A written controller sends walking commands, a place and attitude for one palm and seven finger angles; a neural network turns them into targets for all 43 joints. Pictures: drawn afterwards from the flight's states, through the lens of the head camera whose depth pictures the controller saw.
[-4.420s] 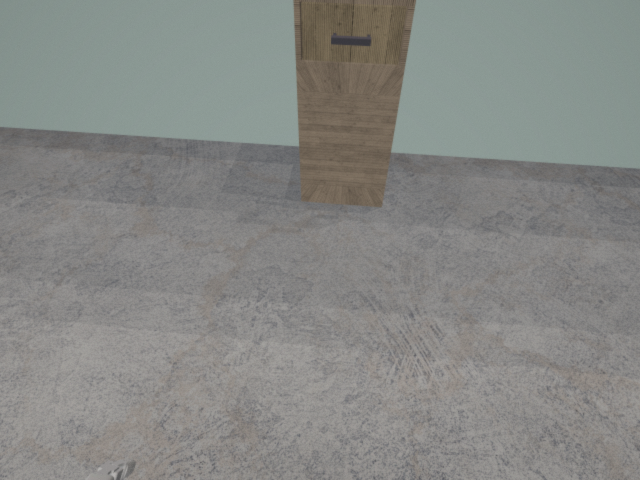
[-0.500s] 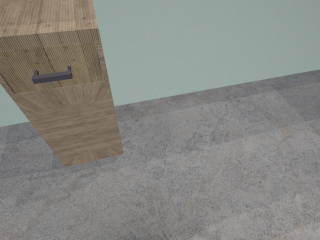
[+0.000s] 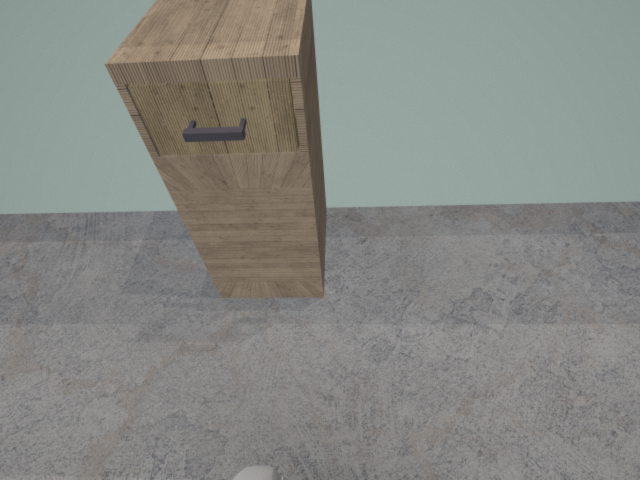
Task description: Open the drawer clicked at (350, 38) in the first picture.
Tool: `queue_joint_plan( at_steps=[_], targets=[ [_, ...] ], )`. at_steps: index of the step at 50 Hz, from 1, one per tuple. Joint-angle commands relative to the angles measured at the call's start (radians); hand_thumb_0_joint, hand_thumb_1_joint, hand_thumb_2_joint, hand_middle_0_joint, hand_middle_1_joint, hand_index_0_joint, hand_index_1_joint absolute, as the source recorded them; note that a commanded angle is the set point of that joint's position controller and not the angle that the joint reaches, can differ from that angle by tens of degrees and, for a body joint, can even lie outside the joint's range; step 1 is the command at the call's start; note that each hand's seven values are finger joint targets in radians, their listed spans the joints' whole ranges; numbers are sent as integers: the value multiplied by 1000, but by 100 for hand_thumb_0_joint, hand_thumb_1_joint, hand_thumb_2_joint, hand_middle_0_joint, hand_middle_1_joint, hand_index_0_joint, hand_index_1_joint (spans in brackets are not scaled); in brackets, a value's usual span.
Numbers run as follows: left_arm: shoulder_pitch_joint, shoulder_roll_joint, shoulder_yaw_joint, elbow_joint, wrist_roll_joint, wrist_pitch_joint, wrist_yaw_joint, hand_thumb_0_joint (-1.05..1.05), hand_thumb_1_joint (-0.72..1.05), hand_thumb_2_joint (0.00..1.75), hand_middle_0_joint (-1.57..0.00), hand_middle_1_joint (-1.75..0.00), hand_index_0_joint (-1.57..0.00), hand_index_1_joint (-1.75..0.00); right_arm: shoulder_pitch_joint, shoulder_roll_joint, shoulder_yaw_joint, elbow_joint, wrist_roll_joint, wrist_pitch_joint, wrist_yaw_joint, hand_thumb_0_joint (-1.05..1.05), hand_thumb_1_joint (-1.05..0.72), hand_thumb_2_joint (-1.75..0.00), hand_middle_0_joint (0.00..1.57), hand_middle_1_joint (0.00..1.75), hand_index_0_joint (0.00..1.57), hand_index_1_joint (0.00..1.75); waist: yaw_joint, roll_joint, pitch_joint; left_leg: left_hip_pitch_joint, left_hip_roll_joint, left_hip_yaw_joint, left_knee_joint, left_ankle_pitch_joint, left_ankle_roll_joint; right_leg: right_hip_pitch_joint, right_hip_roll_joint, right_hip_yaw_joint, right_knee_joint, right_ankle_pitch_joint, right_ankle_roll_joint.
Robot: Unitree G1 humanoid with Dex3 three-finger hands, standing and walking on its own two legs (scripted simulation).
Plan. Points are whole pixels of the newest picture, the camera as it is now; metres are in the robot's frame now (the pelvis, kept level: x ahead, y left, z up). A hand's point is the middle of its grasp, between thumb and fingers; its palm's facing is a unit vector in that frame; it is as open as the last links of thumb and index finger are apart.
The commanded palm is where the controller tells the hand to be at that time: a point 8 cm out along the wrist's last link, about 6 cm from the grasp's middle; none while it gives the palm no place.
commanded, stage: take the last steps up to it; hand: left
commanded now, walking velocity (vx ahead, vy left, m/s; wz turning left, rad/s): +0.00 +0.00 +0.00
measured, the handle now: (216, 128) +0.79 +0.28 -0.01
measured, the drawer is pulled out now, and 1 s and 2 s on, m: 0.00 0.00 0.00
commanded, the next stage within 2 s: come to a stop and stand still in 0.92 s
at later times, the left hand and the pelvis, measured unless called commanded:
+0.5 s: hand out of the picture +0.08 +0.24 -0.18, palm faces +0.12 -0.98 -0.18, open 7.4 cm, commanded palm none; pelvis +0.06 +0.05 -0.01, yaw +5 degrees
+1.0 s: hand (204, 442) +0.20 +0.21 -0.17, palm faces +0.17 -0.97 -0.17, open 7.3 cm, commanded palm none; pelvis +0.21 +0.04 +0.00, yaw +6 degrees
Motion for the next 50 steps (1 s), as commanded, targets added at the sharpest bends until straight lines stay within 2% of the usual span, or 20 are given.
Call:
queue_joint_plan(
  at_steps=[1,4,7,8,9,10,11,13,16,26,27,29,30,31,32,33,35,37,40,50],
  targets=[
    [99,232,55,-13,14,-11,10,0,90,90,-20,-30,-20,-30,-106,-18,12,-92,12,-42,-7,0,-90,-90,20,30,20,30,54,-226,-57,-24,-12,56,-167,-71,11,130,-248,196,-116,568,-116],
    [116,240,60,20,15,-15,4,0,90,90,-20,-30,-20,-30,-97,-5,24,-87,12,-60,-4,0,-90,-90,20,30,20,30,62,-242,-97,67,-26,87,-312,-73,33,150,-258,216,-130,412,-102],
    [76,236,59,43,5,-16,-6,0,90,90,-20,-30,-20,-30,3,-16,28,-48,7,-86,-6,0,-90,-90,20,30,20,30,7,-211,-112,292,-35,122,-589,59,62,21,-211,166,-85,107,-48],
    [63,199,51,38,-5,-12,-11,0,90,90,-20,-30,-20,-30,61,-62,20,-28,5,-100,-10,0,-90,-90,20,30,20,30,-22,-74,-127,456,27,41,-689,94,89,-116,-154,106,28,-20,-2],
    [53,136,39,13,-8,-9,-21,0,90,90,-20,-30,-20,-30,120,-161,-6,-14,-3,-103,-15,0,-90,-90,20,30,20,30,-56,217,-139,598,256,-261,-741,48,172,-356,-32,2,251,-203,62],
    [-29,117,23,-23,6,-11,-21,0,90,90,-20,-30,-20,-30,186,-197,-11,1,-4,-96,-21,0,-90,-90,20,30,20,30,-94,270,-59,569,366,-392,-803,88,267,-500,11,27,430,-321,69],
    [-69,135,27,-32,10,-13,-24,0,90,90,-20,-30,-20,-30,179,-174,-2,5,-7,-94,-25,0,-90,-90,20,30,20,30,-90,165,6,501,377,-359,-811,75,309,-525,-24,83,519,-282,53],
    [-66,130,29,15,12,-12,-33,0,90,90,-20,-30,-20,-30,120,-80,25,13,-2,-113,-41,0,-90,-90,20,30,20,30,-50,186,71,424,266,-247,-816,201,262,-509,-37,128,585,-138,58],
    [-10,123,23,58,6,-16,-43,0,90,90,-20,-30,-20,-30,116,-53,35,17,5,-138,-44,0,-90,-90,20,30,20,30,-15,110,61,417,211,-128,-800,456,252,-451,-31,116,594,-45,72],
    [-159,82,18,12,-4,-23,-50,0,90,90,-20,-30,-20,-30,226,-58,26,98,-4,-153,-49,0,-90,-90,20,30,20,30,-36,110,97,423,213,-54,-758,599,241,-324,6,54,216,20,41],
    [-146,83,20,16,-4,-26,-50,0,90,90,-20,-30,-20,-30,229,-62,26,104,-4,-152,-50,0,-90,-90,20,30,20,30,-26,103,87,413,210,-48,-727,659,237,-266,28,39,181,20,29],
    [11,111,32,66,-1,-38,-46,0,90,90,-20,-30,-20,-30,219,-69,26,113,3,-152,-49,0,-90,-90,20,30,20,30,52,55,5,364,174,-5,-542,792,205,-29,78,16,78,90,5],
    [147,152,46,107,4,-50,-40,0,90,90,-20,-30,-20,-30,211,-57,28,110,11,-157,-46,0,-90,-90,20,30,20,30,113,5,-64,255,131,28,-363,712,171,184,39,77,34,142,-15],
    [283,246,74,144,14,-66,-27,0,90,90,-20,-30,-20,-30,239,-7,33,95,23,-163,-36,0,-90,-90,20,30,20,30,154,-215,-194,49,13,103,-57,354,122,409,-211,400,-38,180,-110],
    [327,307,80,154,-6,-62,-23,0,90,90,-20,-30,-20,-30,249,6,32,74,26,-161,-39,0,-90,-90,20,30,20,30,132,-284,-248,-63,-58,55,214,-178,110,418,-393,674,-179,242,-200],
    [239,284,80,137,-14,-57,-19,0,90,90,-20,-30,-20,-30,211,-17,24,81,25,-153,-38,0,-90,-90,20,30,20,30,119,-199,-185,-84,3,-23,299,-142,128,311,-367,642,-226,63,-207],
    [68,192,55,92,-11,-52,-8,0,90,90,-20,-30,-20,-30,139,23,25,76,11,-140,-28,0,-90,-90,20,30,20,30,57,-71,-4,-111,74,-28,284,2,123,44,-305,487,-283,-79,-156],
    [-5,124,30,81,-4,-61,-6,0,90,90,-20,-30,-20,-30,191,64,32,97,0,-113,-22,0,-90,-90,20,30,20,30,-8,-75,43,-29,92,-6,201,77,100,-125,-241,308,-322,-18,-112],
    [7,101,20,94,-1,-67,-8,0,90,90,-20,-30,-20,-30,248,91,33,117,-3,-94,-15,0,-90,-90,20,30,20,30,-41,-136,31,15,83,42,66,137,76,-170,-170,173,-342,67,-92],
    [88,142,42,135,7,-60,-11,0,90,90,-20,-30,-20,-30,82,83,33,52,1,-127,-3,0,-90,-90,20,30,20,30,11,-125,22,92,55,103,-386,138,70,-45,-196,192,-267,32,-124]
  ],
)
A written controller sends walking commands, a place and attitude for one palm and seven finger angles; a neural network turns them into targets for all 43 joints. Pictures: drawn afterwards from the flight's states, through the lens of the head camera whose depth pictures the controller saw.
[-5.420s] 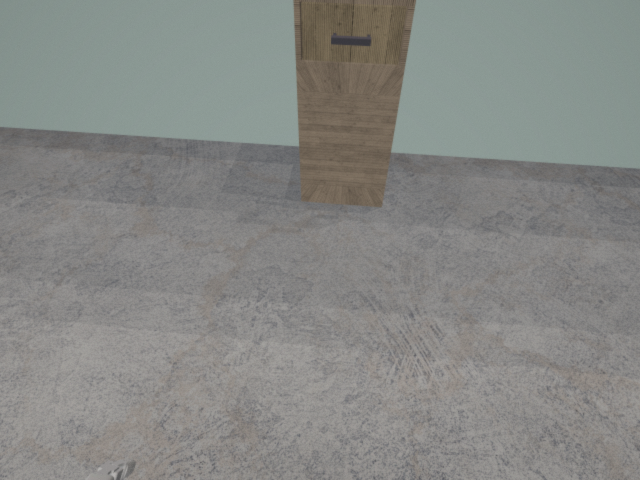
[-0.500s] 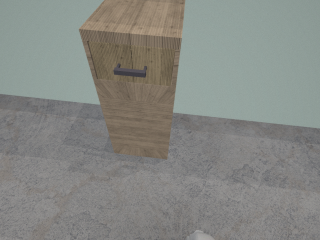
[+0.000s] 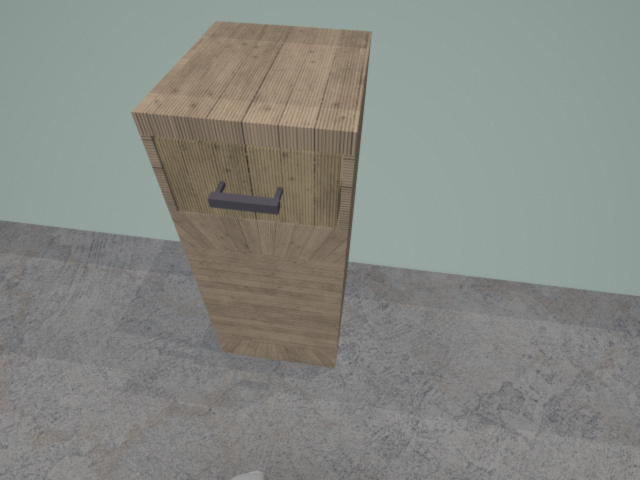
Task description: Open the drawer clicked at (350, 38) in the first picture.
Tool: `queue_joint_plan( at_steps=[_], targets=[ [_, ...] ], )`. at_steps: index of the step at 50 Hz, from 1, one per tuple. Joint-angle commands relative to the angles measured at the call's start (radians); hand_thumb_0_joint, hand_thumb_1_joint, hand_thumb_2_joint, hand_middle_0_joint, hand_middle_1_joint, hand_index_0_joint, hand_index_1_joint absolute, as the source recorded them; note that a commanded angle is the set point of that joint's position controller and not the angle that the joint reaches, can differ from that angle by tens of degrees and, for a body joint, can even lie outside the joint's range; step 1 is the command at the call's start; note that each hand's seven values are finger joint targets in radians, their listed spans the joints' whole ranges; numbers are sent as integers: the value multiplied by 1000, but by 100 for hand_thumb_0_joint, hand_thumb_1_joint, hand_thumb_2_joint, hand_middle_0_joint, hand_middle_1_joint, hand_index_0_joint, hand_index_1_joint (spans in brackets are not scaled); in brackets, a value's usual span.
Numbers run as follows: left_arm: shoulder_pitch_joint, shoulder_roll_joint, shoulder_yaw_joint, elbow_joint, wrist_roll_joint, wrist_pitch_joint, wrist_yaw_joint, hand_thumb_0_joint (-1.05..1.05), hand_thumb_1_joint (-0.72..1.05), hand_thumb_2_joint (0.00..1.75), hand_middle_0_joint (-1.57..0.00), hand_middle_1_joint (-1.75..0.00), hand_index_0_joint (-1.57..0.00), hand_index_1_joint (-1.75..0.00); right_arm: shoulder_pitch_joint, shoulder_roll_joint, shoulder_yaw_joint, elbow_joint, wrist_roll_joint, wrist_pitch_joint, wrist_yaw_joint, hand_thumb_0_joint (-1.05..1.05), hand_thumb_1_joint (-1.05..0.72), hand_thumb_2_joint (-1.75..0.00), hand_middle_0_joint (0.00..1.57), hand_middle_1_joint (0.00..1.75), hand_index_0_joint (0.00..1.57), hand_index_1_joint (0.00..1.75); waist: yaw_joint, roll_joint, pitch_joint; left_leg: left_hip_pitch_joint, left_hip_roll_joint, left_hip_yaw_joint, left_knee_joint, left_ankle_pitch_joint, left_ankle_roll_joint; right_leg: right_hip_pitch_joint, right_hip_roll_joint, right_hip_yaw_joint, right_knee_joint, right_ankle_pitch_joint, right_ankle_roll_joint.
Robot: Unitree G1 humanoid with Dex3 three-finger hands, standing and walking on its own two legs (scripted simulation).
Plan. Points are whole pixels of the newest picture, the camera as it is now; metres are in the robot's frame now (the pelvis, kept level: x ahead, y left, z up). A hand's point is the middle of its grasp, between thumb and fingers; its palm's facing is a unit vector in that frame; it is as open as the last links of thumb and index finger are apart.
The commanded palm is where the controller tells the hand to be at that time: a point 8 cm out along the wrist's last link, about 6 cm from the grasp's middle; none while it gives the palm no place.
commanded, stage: come to a stop and stand still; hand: left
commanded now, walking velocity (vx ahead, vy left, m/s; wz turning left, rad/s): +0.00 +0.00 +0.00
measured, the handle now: (247, 196) +0.59 +0.18 -0.01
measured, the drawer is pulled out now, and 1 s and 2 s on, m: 0.00 0.00 0.00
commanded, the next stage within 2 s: none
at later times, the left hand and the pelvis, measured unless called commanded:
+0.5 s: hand out of the picture +0.07 +0.18 -0.17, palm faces +0.03 -0.96 -0.28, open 7.4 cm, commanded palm none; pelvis +0.02 -0.02 -0.01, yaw -3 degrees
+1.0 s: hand out of the picture -0.01 +0.16 -0.16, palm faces +0.09 -0.96 -0.26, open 7.4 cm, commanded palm none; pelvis +0.01 -0.03 +0.00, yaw -1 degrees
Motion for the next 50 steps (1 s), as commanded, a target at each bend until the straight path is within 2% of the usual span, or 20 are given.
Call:
queue_joint_plan(
  at_steps=[1,2,3,4,5,6,7,10,14,17,22,24,26,27,28,29,33,39,46,50],
  targets=[
    [37,149,30,-27,2,-7,8,0,90,90,-20,-30,-20,-30,52,-9,5,-31,3,-37,2,0,-90,-90,20,30,20,30,-10,-129,51,163,-30,25,-186,36,2,-125,-258,178,-122,-22,-100],
    [34,126,23,-23,-2,0,11,0,90,90,-20,-30,-20,-30,89,-16,10,-11,3,-44,-5,0,-90,-90,20,30,20,30,-26,-82,42,266,-37,22,-268,102,-4,-161,-216,149,-44,8,-71],
    [56,85,7,-16,-7,7,12,0,90,90,-20,-30,-20,-30,139,-45,10,14,5,-54,-14,0,-90,-90,20,30,20,30,-31,38,0,357,16,-48,-328,258,4,-177,-148,104,78,36,-28],
    [99,36,-4,-16,-14,15,16,0,90,90,-20,-30,-20,-30,168,-106,6,12,2,-57,-25,0,-90,-90,20,30,20,30,-19,200,-37,403,175,-213,-369,467,66,-225,-84,65,183,-102,22],
    [121,25,-13,-5,-19,21,23,0,90,90,-20,-30,-20,-30,143,-125,11,8,5,-45,-36,0,-90,-90,20,30,20,30,-2,222,-50,353,265,-280,-418,620,138,-180,-64,67,249,-262,48],
    [119,20,-19,9,-19,25,27,0,90,90,-20,-30,-20,-30,102,-113,19,7,3,-37,-48,0,-90,-90,20,30,20,30,5,146,-21,319,261,-246,-428,715,164,-162,-68,101,284,-291,52],
    [119,25,-21,26,-16,37,31,0,90,90,-20,-30,-20,-30,77,-103,25,17,5,-38,-59,0,-90,-90,20,30,20,30,5,204,-43,357,238,-213,-422,852,154,-166,-77,112,311,-293,60],
    [89,83,-7,19,-12,60,32,0,90,90,-20,-30,-20,-30,68,-126,10,14,14,-20,-74,0,-90,-90,20,30,20,30,-17,140,-43,414,250,-170,-374,1063,172,-212,-78,142,395,-277,62],
    [38,88,12,-30,-2,87,25,0,90,90,-20,-30,-20,-30,38,-174,-26,-14,10,4,-79,0,-90,-90,20,30,20,30,-28,56,-65,409,273,-152,-377,906,208,-285,-60,158,550,-277,67],
    [18,80,25,-59,-3,102,22,0,90,90,-20,-30,-20,-30,-22,-169,-28,-36,5,13,-70,0,-90,-90,20,30,20,30,-11,97,-63,307,242,-115,-407,656,192,-262,-52,170,596,-241,70],
    [44,65,18,-71,-6,88,21,0,90,90,-20,-30,-20,-30,-95,-155,-31,-57,-1,21,-43,0,-90,-90,20,30,20,30,15,170,-40,159,189,-109,-445,120,140,-108,-55,122,320,-160,60],
    [100,93,12,-43,1,63,25,0,90,90,-20,-30,-20,-30,-76,-114,-22,-48,11,23,-29,0,-90,-90,20,30,20,30,40,41,-48,102,79,-47,-333,-82,61,10,-56,124,48,-1,70],
    [6,225,20,-87,9,46,30,0,90,90,-20,-30,-20,-30,-52,-27,-3,-76,20,38,-16,0,-90,-90,20,30,20,30,12,-321,49,42,-54,5,-124,-230,-13,-171,-328,485,-239,-264,-24],
    [-21,253,24,-110,6,53,29,0,90,90,-20,-30,-20,-30,-84,-67,-12,-86,15,45,-9,0,-90,-90,20,30,20,30,31,-249,79,73,-41,-41,-40,-244,-4,-273,-371,520,-294,-412,-73],
    [-43,253,29,-118,9,53,30,0,90,90,-20,-30,-20,-30,-105,-71,-16,-86,11,50,-4,0,-90,-90,20,30,20,30,30,-241,113,39,-44,-59,25,-212,1,-304,-353,535,-300,-428,-73],
    [-58,240,34,-118,9,50,34,0,90,90,-20,-30,-20,-30,-84,-82,-18,-77,8,53,-5,0,-90,-90,20,30,20,30,19,-269,128,17,-49,-72,73,-172,3,-287,-342,536,-291,-382,-68],
    [-57,206,35,-129,-1,41,29,0,90,90,-20,-30,-20,-30,21,-92,-24,-32,5,46,1,0,-90,-90,20,30,20,30,5,-171,76,-20,-69,-83,194,-47,-9,-143,-278,371,-196,-106,-54],
    [46,205,50,-106,3,37,41,0,90,90,-20,-30,-20,-30,-16,-100,-24,-75,3,47,-5,0,-90,-90,20,30,20,30,55,-157,-14,-93,-67,-103,197,-87,-35,58,-338,398,-135,85,-107],
    [43,218,51,-87,16,41,32,0,90,90,-20,-30,-20,-30,-28,-74,-5,-86,15,31,-9,0,-90,-90,20,30,20,30,56,-235,-43,58,-88,-55,-47,-169,-20,29,-309,374,-118,173,-121],
    [-17,205,43,-71,4,50,29,0,90,90,-20,-30,-20,-30,71,-63,6,-42,19,13,-20,0,-90,-90,20,30,20,30,-6,-224,-62,307,-109,-11,-338,31,-9,-91,-226,292,-40,129,-48]
  ],
)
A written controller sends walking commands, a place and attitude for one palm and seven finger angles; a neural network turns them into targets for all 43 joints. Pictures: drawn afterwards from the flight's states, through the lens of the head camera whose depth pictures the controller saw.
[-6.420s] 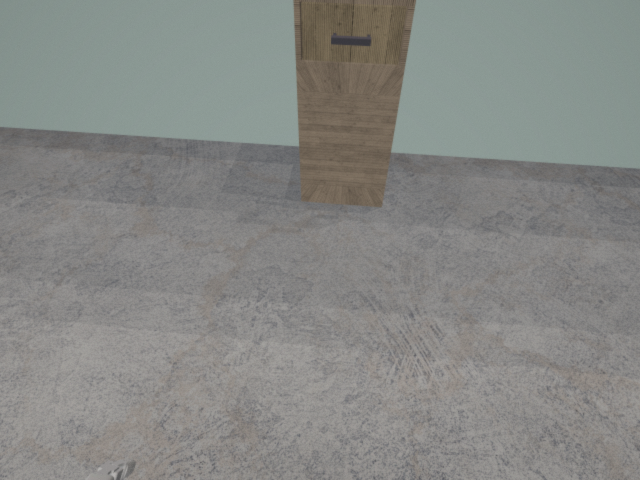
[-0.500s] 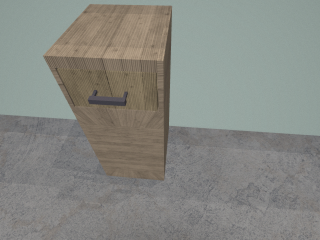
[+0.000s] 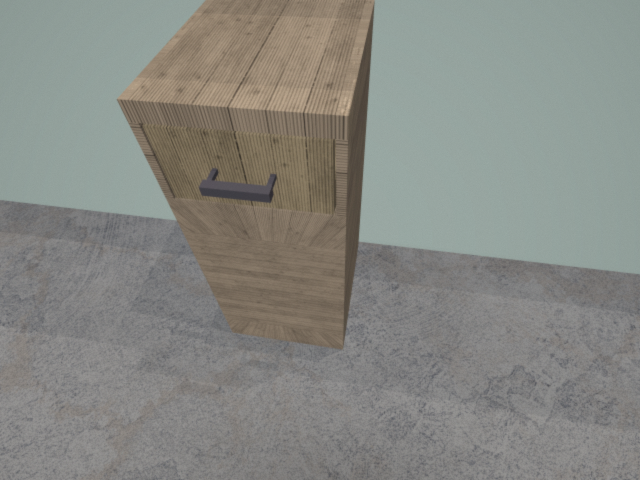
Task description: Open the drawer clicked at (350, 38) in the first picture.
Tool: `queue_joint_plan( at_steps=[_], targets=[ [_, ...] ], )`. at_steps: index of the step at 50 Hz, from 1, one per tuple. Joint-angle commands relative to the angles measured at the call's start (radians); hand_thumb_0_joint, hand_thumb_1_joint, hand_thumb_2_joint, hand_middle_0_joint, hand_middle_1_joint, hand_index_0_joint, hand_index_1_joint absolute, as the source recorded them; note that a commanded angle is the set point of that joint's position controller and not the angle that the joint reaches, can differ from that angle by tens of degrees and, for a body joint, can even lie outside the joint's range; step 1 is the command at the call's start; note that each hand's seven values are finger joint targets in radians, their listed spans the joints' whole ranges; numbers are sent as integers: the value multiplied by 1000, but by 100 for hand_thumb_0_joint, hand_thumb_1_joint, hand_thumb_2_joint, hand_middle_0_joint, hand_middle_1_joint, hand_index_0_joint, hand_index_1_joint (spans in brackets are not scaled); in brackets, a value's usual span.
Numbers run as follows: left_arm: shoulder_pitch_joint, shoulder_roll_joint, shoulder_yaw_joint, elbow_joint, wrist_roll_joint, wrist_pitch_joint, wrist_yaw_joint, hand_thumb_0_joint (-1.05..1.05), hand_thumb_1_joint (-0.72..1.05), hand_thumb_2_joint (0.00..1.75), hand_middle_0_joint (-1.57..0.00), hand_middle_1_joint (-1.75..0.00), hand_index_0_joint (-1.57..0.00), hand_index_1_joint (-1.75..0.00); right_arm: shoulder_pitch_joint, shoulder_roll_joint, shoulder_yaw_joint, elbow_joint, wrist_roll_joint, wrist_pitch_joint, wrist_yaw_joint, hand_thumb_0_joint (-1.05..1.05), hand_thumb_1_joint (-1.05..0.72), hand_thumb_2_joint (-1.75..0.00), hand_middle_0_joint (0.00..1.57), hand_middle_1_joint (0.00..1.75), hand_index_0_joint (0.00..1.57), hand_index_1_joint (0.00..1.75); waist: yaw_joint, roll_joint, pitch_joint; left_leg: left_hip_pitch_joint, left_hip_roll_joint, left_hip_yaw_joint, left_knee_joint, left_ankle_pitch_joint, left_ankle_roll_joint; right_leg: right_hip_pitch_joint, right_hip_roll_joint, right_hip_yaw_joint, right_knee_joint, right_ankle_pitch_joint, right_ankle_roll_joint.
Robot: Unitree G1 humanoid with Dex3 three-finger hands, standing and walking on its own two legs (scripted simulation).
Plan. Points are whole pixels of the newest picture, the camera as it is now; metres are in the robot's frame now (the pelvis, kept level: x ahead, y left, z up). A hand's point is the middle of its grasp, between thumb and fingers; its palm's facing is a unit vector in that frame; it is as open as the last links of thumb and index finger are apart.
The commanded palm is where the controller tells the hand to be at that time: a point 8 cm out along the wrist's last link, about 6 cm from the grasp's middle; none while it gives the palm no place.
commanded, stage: come to a stop and stand still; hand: left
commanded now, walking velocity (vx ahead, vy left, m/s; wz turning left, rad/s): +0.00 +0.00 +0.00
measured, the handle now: (239, 183) +0.58 +0.22 -0.02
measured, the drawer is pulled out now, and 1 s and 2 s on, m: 0.00 0.00 0.00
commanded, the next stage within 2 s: look again from close up in 1.24 s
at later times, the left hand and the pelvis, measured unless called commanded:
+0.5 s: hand out of the picture +0.04 +0.22 -0.19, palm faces +0.03 -0.98 -0.19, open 7.4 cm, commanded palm none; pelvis +0.03 +0.04 -0.01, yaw -1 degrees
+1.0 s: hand out of the picture +0.02 +0.19 -0.18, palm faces +0.04 -0.98 -0.18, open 7.4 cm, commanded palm none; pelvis +0.03 +0.02 -0.01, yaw -1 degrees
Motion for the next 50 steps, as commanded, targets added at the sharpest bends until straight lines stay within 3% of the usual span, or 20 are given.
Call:
queue_joint_plan(
  at_steps=[1,2,3,4,5,6,7,9,12,14,16,26,34,50],
  targets=[
    [-16,165,23,-31,-11,-5,7,0,90,90,-20,-30,-20,-30,128,-20,9,-4,7,-50,-15,0,-90,-90,20,30,20,30,-65,-124,-88,204,11,22,-288,192,14,-20,-108,137,-38,36,-49],
    [-2,126,12,-31,-18,-1,4,0,90,90,-20,-30,-20,-30,130,-63,3,-7,3,-58,-18,0,-90,-90,20,30,20,30,-64,23,-97,232,113,-91,-329,221,44,-76,-46,88,39,-43,-17],
    [9,86,2,-33,-19,1,0,0,90,90,-20,-30,-20,-30,91,-113,-3,-22,-2,-58,-23,0,-90,-90,20,30,20,30,-46,157,-58,154,234,-210,-381,220,98,-93,-3,14,84,-129,16],
    [-3,76,-4,-27,-12,3,-1,0,90,90,-20,-30,-20,-30,46,-127,0,-37,-2,-50,-24,0,-90,-90,20,30,20,30,-36,144,-1,16,273,-226,-430,127,135,-39,6,-4,127,-173,26],
    [6,58,-8,-27,-11,-2,-4,0,90,90,-20,-30,-20,-30,17,-123,6,-44,-8,-48,-28,0,-90,-90,20,30,20,30,-19,89,40,-64,243,-188,-417,78,126,-11,9,8,105,-133,25],
    [-7,63,-10,-2,-7,4,-4,0,90,90,-20,-30,-20,-30,-2,-91,13,-29,-5,-55,-30,0,-90,-90,20,30,20,30,-24,178,63,-45,190,-162,-441,92,105,-1,3,-1,90,-77,26],
    [2,77,-15,12,-8,3,-5,0,90,90,-20,-30,-20,-30,-3,-73,19,-21,-2,-57,-33,0,-90,-90,20,30,20,30,-22,207,63,-8,163,-137,-418,184,97,6,-1,5,69,-33,25],
    [28,93,-18,34,-14,-5,-5,0,90,90,-20,-30,-20,-30,29,-61,25,-10,4,-63,-39,0,-90,-90,20,30,20,30,-26,160,15,63,137,-95,-348,377,86,41,-9,28,19,44,22],
    [26,105,-24,54,-15,-9,-1,0,90,90,-20,-30,-20,-30,55,-54,25,9,6,-68,-39,0,-90,-90,20,30,20,30,-38,54,-15,108,112,-58,-297,432,62,80,-29,44,-15,144,23],
    [10,106,-25,59,-15,-9,3,0,90,90,-20,-30,-20,-30,70,-49,24,18,8,-70,-40,0,-90,-90,20,30,20,30,-46,10,-11,118,110,-52,-294,452,54,86,-32,45,-15,174,22],
    [4,101,-27,60,-17,-8,4,0,90,90,-20,-30,-20,-30,76,-48,28,26,6,-72,-41,0,-90,-90,20,30,20,30,-45,4,-14,121,110,-52,-302,453,51,96,-34,41,-17,170,24],
    [-9,101,-26,68,-22,-10,10,0,90,90,-20,-30,-20,-30,120,-29,33,67,6,-78,-47,0,-90,-90,20,30,20,30,-46,31,-21,142,103,-35,-300,543,43,146,-38,34,-12,242,17],
    [-7,96,-27,67,-23,-12,12,0,90,90,-20,-30,-20,-30,159,-9,34,92,7,-76,-47,0,-90,-90,20,30,20,30,-48,-8,5,122,98,-34,-310,440,44,149,-36,38,-31,222,12],
    [29,81,-32,76,-22,-22,13,0,90,90,-20,-30,-20,-30,165,16,33,102,7,-73,-45,0,-90,-90,20,30,20,30,-54,0,26,122,94,-24,-310,314,39,110,-34,58,-69,186,3]
  ],
)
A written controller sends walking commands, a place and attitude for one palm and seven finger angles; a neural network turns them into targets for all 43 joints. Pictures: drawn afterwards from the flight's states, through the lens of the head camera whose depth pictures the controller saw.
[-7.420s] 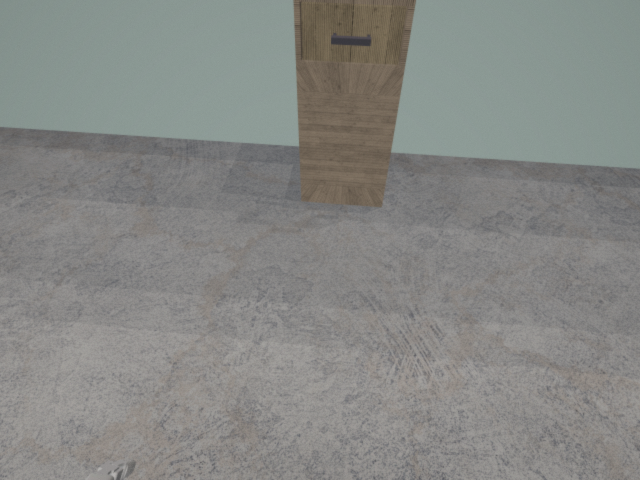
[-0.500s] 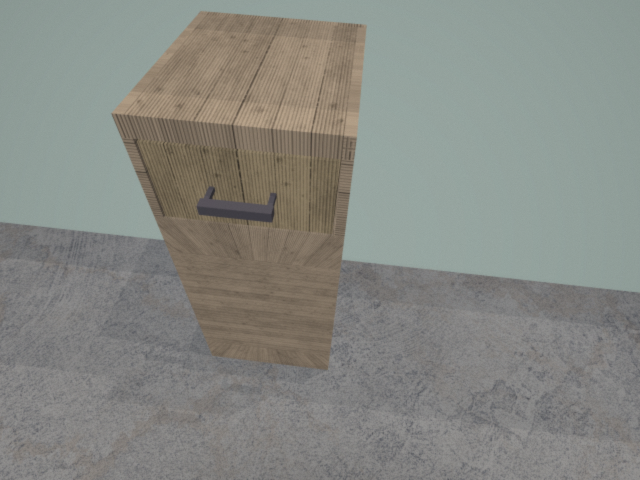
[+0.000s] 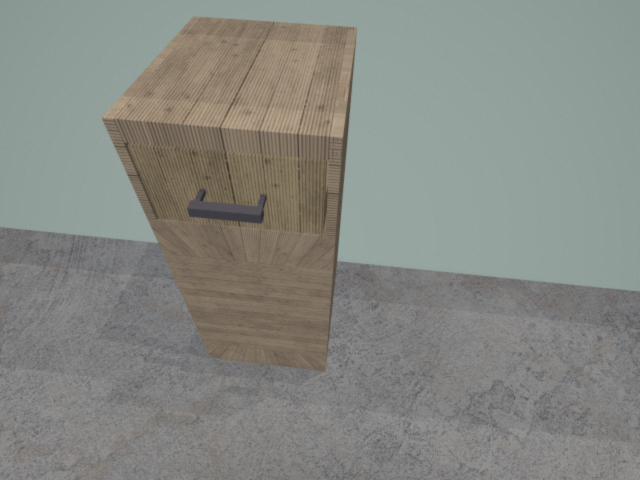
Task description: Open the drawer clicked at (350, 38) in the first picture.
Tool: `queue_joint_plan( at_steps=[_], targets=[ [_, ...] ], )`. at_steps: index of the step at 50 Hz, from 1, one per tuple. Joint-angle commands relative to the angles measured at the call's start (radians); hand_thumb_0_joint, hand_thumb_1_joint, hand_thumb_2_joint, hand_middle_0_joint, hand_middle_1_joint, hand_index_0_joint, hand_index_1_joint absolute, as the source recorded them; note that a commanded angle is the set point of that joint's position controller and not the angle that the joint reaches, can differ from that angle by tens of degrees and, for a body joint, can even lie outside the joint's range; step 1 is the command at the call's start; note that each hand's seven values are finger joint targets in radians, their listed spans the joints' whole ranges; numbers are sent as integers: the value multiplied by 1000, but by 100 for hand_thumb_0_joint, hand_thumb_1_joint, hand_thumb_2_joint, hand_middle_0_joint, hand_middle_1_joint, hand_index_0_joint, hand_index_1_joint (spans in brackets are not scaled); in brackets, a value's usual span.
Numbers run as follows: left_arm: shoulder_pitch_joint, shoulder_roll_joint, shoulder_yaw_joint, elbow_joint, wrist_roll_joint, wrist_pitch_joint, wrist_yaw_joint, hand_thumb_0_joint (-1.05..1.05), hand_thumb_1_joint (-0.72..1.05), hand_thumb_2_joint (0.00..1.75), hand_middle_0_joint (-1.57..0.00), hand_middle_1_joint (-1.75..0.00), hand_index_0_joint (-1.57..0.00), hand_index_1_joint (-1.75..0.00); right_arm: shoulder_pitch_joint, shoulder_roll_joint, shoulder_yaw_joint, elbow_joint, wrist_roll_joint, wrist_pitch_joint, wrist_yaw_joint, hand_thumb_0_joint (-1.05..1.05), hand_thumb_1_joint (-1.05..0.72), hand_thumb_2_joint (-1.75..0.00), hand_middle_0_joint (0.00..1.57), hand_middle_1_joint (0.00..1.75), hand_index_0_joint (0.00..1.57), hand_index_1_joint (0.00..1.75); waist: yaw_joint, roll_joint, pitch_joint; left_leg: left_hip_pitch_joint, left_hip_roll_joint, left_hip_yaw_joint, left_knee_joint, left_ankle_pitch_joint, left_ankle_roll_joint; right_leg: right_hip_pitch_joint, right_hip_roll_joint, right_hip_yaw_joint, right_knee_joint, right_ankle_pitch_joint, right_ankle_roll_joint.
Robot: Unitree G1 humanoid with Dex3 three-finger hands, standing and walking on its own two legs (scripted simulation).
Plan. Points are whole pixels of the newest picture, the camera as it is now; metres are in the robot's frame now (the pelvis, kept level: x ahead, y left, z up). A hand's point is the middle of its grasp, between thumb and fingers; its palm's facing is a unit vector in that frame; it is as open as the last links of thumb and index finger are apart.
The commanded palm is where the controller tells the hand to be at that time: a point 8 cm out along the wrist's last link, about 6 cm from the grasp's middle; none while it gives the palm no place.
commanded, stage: come to a stop and stand still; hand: left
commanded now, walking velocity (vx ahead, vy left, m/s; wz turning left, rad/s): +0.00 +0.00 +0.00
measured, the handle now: (229, 204) +0.55 +0.20 -0.01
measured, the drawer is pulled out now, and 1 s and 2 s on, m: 0.00 0.00 0.00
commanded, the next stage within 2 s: look again from close up in 0.24 s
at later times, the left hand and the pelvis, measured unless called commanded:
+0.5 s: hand out of the picture -0.03 +0.17 -0.18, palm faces +0.03 -0.98 -0.20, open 7.4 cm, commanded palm none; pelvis -0.02 +0.00 -0.01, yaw +0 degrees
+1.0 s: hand out of the picture -0.02 +0.16 -0.18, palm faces +0.04 -0.98 -0.20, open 7.4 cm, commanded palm none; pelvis -0.02 -0.01 -0.01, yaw +0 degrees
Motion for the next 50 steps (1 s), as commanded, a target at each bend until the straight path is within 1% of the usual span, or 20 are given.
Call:
queue_joint_plan(
  at_steps=[1,11,16,17,18,19,20,21,22,23,24,27,30,31,33,35,42,46,48,50],
  targets=[
    [67,97,10,-24,5,-15,3,0,90,90,-20,-30,-20,-30,82,-91,-18,-14,2,-12,-9,0,-90,-90,20,30,20,30,-2,1,31,-75,73,-38,-65,245,28,14,-69,49,-61,223,-35],
    [82,94,9,-22,6,-17,3,0,90,90,-20,-30,-20,-30,73,-93,-17,-20,2,-10,-7,0,-90,-90,20,30,20,30,-2,12,56,-91,72,-41,-73,188,26,-14,-63,58,-81,158,-36],
    [83,95,10,-24,6,-20,2,0,90,90,-20,-30,-20,-30,77,-98,-19,-24,1,-11,-7,0,-90,-90,20,30,20,30,-2,1,32,-85,73,-43,-71,191,26,-3,-62,61,-79,163,-38],
    [137,128,8,0,18,-51,43,0,90,90,-20,-30,-20,-30,-39,-135,-19,-101,6,-28,7,0,-90,-90,20,30,20,30,27,-10,36,-178,76,8,154,299,-5,5,-127,116,2,649,-42],
    [124,174,20,-43,12,-59,33,0,90,90,-20,-30,-20,-30,37,-81,-19,-134,4,-17,10,0,-90,-90,20,30,20,30,-25,6,-55,-159,29,-26,95,20,7,35,-161,143,3,512,-71],
    [82,172,15,-52,9,-56,20,0,90,90,-20,-30,-20,-30,23,-76,-16,-125,-3,-11,15,0,-90,-90,20,30,20,30,-14,45,-9,-155,26,-14,53,8,17,-9,-129,117,8,347,-77],
    [61,150,7,-57,11,-50,13,0,90,90,-20,-30,-20,-30,53,-88,-10,-126,-4,-14,17,0,-90,-90,20,30,20,30,-24,46,-37,-148,38,-31,37,60,23,-30,-90,87,14,135,-72],
    [58,127,5,-67,10,-45,7,0,90,90,-20,-30,-20,-30,74,-98,-8,-129,-8,-20,17,0,-90,-90,20,30,20,30,-22,40,-31,-158,54,-48,34,107,32,-44,-66,69,22,64,-64],
    [57,118,5,-69,10,-39,5,0,90,90,-20,-30,-20,-30,79,-106,-8,-131,-8,-24,15,0,-90,-90,20,30,20,30,-20,62,-36,-159,70,-57,22,148,39,-38,-55,57,39,61,-62],
    [58,116,3,-72,9,-35,2,0,90,90,-20,-30,-20,-30,74,-114,-6,-136,-7,-25,13,0,-90,-90,20,30,20,30,-14,55,-25,-169,76,-61,13,159,42,-34,-50,49,45,61,-59],
    [53,116,3,-75,10,-28,-1,0,90,90,-20,-30,-20,-30,76,-120,-5,-142,-8,-22,12,0,-90,-90,20,30,20,30,-12,58,1,-196,80,-71,0,126,47,-36,-43,41,46,18,-57],
    [51,109,0,-76,8,-21,-6,0,90,90,-20,-30,-20,-30,70,-131,-2,-146,-9,-20,11,0,-90,-90,20,30,20,30,-5,-3,58,-228,73,-77,-30,74,52,-56,-41,47,41,9,-53],
    [50,112,1,-79,9,-16,-9,0,90,90,-20,-30,-20,-30,72,-135,1,-141,-9,-20,12,0,-90,-90,20,30,20,30,0,15,91,-246,70,-82,-58,41,54,-66,-40,50,35,-3,-49],
    [52,118,1,-80,8,-16,-10,0,90,90,-20,-30,-20,-30,72,-134,3,-139,-9,-18,12,0,-90,-90,20,30,20,30,1,1,96,-250,65,-79,-57,31,53,-66,-42,53,29,-5,-49],
    [52,122,2,-83,7,-17,-10,0,90,90,-20,-30,-20,-30,78,-132,3,-134,-9,-17,12,0,-90,-90,20,30,20,30,-1,-24,89,-231,58,-68,-50,38,52,-73,-47,63,19,-4,-50],
    [50,124,4,-86,7,-17,-10,0,90,90,-20,-30,-20,-30,84,-131,5,-126,-9,-18,12,0,-90,-90,20,30,20,30,0,-1,76,-225,59,-69,-55,46,52,-63,-47,61,21,2,-49],
    [53,126,11,-84,6,-24,-11,0,90,90,-20,-30,-20,-30,89,-124,5,-106,-7,-24,9,0,-90,-90,20,30,20,30,1,-10,6,-168,58,-47,-26,134,47,-28,-59,62,33,105,-52],
    [52,119,11,-76,7,-24,-10,0,90,90,-20,-30,-20,-30,90,-115,6,-90,-7,-21,7,0,-90,-90,20,30,20,30,-1,-10,24,-166,57,-42,-22,138,43,-39,-61,66,27,116,-54],
    [63,129,17,-74,11,-25,-13,0,90,90,-20,-30,-20,-30,96,-114,4,-87,-10,-16,10,0,-90,-90,20,30,20,30,3,-19,27,-176,39,-25,2,30,44,-46,-66,88,14,-16,-67],
    [68,139,25,-80,15,-22,-16,0,90,90,-20,-30,-20,-30,103,-110,3,-86,-13,-9,15,0,-90,-90,20,30,20,30,7,-27,63,-211,20,-12,28,-67,46,-74,-72,119,-12,-172,-83]
  ],
)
